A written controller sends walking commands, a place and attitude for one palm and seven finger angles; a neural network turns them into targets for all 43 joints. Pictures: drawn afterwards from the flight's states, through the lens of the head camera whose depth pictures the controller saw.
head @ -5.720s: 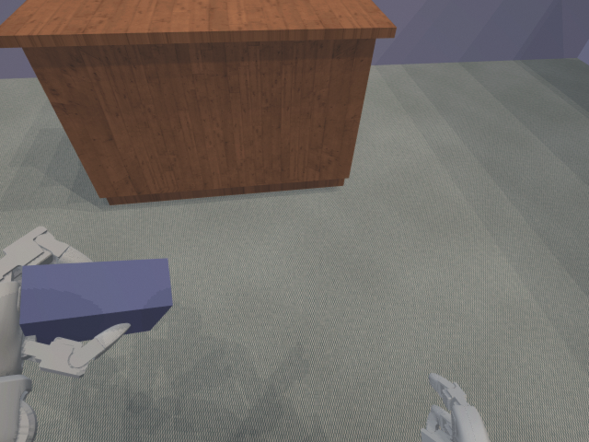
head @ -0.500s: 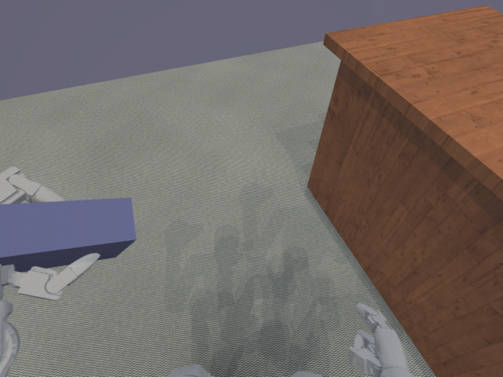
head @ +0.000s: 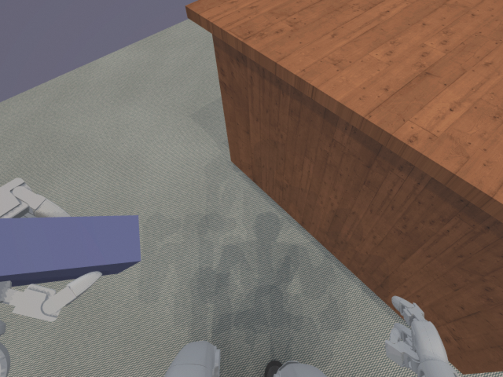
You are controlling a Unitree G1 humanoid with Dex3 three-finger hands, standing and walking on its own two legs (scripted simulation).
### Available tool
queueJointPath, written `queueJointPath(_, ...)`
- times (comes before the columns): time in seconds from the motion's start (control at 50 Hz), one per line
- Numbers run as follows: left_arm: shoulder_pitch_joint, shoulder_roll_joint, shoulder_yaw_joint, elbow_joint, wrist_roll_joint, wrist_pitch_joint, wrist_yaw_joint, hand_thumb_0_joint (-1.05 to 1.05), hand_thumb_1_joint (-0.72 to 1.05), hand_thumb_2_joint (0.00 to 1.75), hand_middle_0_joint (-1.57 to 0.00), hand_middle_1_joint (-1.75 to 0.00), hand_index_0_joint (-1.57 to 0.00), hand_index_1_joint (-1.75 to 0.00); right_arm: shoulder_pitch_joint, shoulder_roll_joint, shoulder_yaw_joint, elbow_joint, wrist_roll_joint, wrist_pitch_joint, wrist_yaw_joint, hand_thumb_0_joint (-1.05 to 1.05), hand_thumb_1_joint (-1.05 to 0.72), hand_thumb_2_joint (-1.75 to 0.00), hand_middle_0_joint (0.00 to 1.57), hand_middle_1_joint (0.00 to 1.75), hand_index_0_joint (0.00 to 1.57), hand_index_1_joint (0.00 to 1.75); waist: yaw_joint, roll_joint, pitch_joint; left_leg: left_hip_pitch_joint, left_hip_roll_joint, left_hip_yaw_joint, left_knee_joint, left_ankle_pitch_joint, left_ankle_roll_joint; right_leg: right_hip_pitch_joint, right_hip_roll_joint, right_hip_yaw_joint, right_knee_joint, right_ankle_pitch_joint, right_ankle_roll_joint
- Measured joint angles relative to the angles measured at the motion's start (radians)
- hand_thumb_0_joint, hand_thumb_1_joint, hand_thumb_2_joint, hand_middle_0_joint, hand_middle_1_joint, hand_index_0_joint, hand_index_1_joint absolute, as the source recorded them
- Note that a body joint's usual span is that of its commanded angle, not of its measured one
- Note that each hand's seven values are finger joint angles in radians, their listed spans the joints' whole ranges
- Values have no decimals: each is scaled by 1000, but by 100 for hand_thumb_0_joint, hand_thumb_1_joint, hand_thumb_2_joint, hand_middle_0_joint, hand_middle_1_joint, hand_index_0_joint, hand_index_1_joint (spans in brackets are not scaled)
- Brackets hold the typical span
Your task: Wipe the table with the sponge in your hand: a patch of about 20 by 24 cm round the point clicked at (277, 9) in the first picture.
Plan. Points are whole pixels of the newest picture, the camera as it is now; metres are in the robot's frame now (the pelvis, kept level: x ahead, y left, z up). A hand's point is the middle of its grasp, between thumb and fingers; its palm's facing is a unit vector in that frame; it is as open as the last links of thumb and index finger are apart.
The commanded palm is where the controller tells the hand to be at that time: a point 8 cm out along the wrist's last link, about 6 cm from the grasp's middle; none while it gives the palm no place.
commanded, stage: turn to face it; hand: left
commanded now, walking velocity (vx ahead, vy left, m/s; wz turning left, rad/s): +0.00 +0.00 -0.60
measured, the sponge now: (89, 250) +0.24 +0.19 +0.15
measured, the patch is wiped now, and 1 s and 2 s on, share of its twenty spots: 0.00 0.00 0.00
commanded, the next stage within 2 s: none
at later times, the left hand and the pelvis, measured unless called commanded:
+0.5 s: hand (41, 319) +0.16 +0.19 +0.18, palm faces +0.21 -0.86 -0.46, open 9.3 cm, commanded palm +0.13 +0.23 +0.18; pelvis -0.10 +0.00 +0.00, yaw -16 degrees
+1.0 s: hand out of the picture +0.12 +0.04 +0.19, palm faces -0.15 -0.82 -0.55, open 9.3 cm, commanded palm +0.11 +0.10 +0.18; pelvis -0.19 -0.04 -0.01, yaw -35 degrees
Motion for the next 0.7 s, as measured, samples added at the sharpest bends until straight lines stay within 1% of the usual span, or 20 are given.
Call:
queueJointPath(0.08, 26, 54, 63, -29, -11, -36, 1, 0, -42, 101, -84, -135, -83, -135, 14, -8, -20, -8, 3, 25, 8, 1, -91, -90, 20, 30, 19, 30, -8, -4, -41, 41, -1, -13, -140, 4, 4, -6, 41, 31, -44, 45, -11)
queueJointPath(0.12, 28, 63, 82, -11, -15, -40, 0, 0, -42, 101, -84, -135, -83, -135, 23, -6, -20, -13, 9, 38, 12, 1, -91, -90, 20, 30, 19, 30, -3, -5, -65, 67, -4, -15, -218, -10, 9, -11, 56, 51, -61, 67, -13)
queueJointPath(0.16, 26, 56, 84, 18, -17, -34, -2, 0, -42, 101, -84, -135, -83, -135, 34, -1, -13, -19, 13, 50, 16, 1, -91, -90, 20, 30, 19, 30, 4, -7, -89, 94, -9, -15, -290, -26, 16, -16, 66, 72, -79, 90, -13)
queueJointPath(0.22, 14, 24, 57, 60, -14, -11, -4, 0, -42, 101, -84, -135, -83, -135, 50, 11, 5, -27, 16, 67, 20, 1, -91, -90, 20, 30, 19, 30, 24, -15, -119, 135, -23, -13, -387, -47, 30, -24, 77, 104, -106, 127, -9)
queueJointPath(0.3, -13, -31, -5, 83, -1, 19, -11, 0, -42, 101, -84, -135, -83, -135, 67, 33, 32, -38, 9, 83, 25, 1, -91, -90, 20, 30, 19, 30, 53, -31, -142, 210, -38, 4, -547, -60, 57, -39, 89, 137, -146, 183, 3)
queueJointPath(0.34, -34, -44, -31, 75, 5, 22, -18, 0, -42, 101, -84, -135, -83, -135, 72, 44, 42, -44, 1, 80, 25, 1, -91, -90, 20, 30, 20, 30, 61, -34, -142, 265, -35, 19, -673, -22, 80, -63, 101, 143, -133, 184, 21)
queueJointPath(0.36, -50, -46, -37, 76, 8, 17, -23, 0, -42, 101, -84, -135, -83, -135, 66, 56, 47, -43, -6, 77, 23, 1, -91, -90, 20, 30, 20, 30, 66, -44, -130, 270, -33, 31, -699, 55, 85, -86, 104, 150, -86, 112, 42)
queueJointPath(0.38, -65, -44, -39, 77, 14, 14, -27, 0, -42, 101, -84, -135, -83, -135, 63, 66, 53, -47, -12, 71, 22, 1, -91, -90, 20, 30, 20, 30, 70, -45, -113, 272, -19, 51, -706, 133, 93, -124, 107, 139, 17, 7, 73)
queueJointPath(0.4, -79, -36, -37, 77, 23, 12, -31, 0, -42, 101, -84, -135, -83, -135, 63, 79, 56, -50, -15, 59, 18, 1, -91, -90, 20, 30, 20, 30, 70, -41, -97, 272, -1, 65, -699, 185, 97, -168, 105, 112, 168, -68, 100)
queueJointPath(0.44, -95, -10, -17, 79, 35, 3, -38, 0, -42, 101, -84, -135, -83, -135, 69, 109, 60, -50, -12, 41, 16, 1, -91, -90, 20, 30, 20, 30, 72, -31, -75, 280, 25, 75, -682, 193, 73, -231, 78, 72, 456, -147, 133)
queueJointPath(0.46, -94, -5, -6, 83, 34, -3, -38, 0, -42, 100, -83, -135, -83, -135, 74, 119, 62, -48, -7, 34, 21, 1, -91, -90, 20, 30, 20, 30, 78, -19, -72, 284, 42, 84, -676, 185, 60, -243, 58, 56, 553, -169, 142)
queueJointPath(0.48, -88, -7, 3, 89, 31, -7, -35, 0, -42, 100, -83, -135, -83, -135, 78, 125, 64, -45, 0, 29, 26, 1, -91, -90, 20, 30, 20, 30, 84, -1, -71, 286, 63, 95, -669, 178, 51, -239, 34, 40, 599, -187, 149)
queueJointPath(0.52, -74, -23, 14, 99, 25, -7, -26, 0, -42, 100, -83, -135, -83, -135, 87, 129, 70, -40, 13, 15, 33, 1, -91, -90, 20, 30, 20, 30, 100, 41, -71, 289, 110, 123, -659, 171, 36, -193, -20, 10, 554, -213, 163)
queueJointPath(0.56, -72, -35, 16, 112, 22, -7, -16, 0, -42, 100, -83, -135, -83, -135, 97, 133, 76, -37, 18, -4, 35, 1, -91, -90, 20, 30, 20, 30, 107, 70, -66, 281, 152, 147, -642, 168, 20, -119, -63, -5, 428, -237, 176)
queueJointPath(0.6, -95, -33, 12, 131, 26, -2, -10, 0, -42, 100, -83, -135, -83, -135, 107, 136, 82, -38, 19, -25, 34, 1, -90, -90, 21, 30, 20, 30, 106, 82, -53, 257, 188, 158, -602, 157, 1, -36, -87, -15, 292, -236, 185)
queueJointPath(0.62, -114, -26, 9, 138, 28, 3, -8, 0, -42, 100, -83, -135, -83, -135, 111, 136, 85, -38, 19, -36, 33, 1, -90, -90, 21, 30, 20, 30, 102, 81, -46, 236, 205, 157, -568, 147, -10, 11, -93, -20, 216, -212, 185)
queueJointPath(0.64, -138, -23, 4, 144, 31, 6, -8, 0, -42, 100, -83, -135, -83, -135, 111, 132, 85, -37, 20, -46, 34, 1, -90, -90, 21, 30, 20, 30, 97, 83, -34, 210, 224, 152, -524, 132, -18, 41, -89, -25, 158, -173, 173)
queueJointPath(0.66, -168, -36, -9, 153, 36, 6, -9, 0, -42, 100, -83, -135, -83, -135, 99, 118, 81, -25, 21, -52, 34, 1, -90, -90, 21, 30, 20, 30, 83, 103, -9, 182, 237, 120, -469, 80, -7, 35, -67, -37, 167, -158, 147)
queueJointPath(0.68, -188, -46, -21, 154, 37, 6, -10, 0, -42, 100, -83, -135, -83, -135, 82, 103, 76, -8, 18, -51, 31, 1, -90, -90, 21, 30, 20, 30, 66, 106, 13, 143, 216, 76, -382, -7, 2, 20, -57, -41, 187, -156, 121)
queueJointPath(0.7, -197, -51, -30, 148, 34, 7, -12, 0, -42, 100, -83, -135, -83, -135, 62, 89, 70, 10, 16, -44, 28, 1, -90, -90, 21, 30, 20, 30, 53, 96, 30, 100, 177, 40, -276, -64, 6, 4, -56, -35, 196, -152, 102)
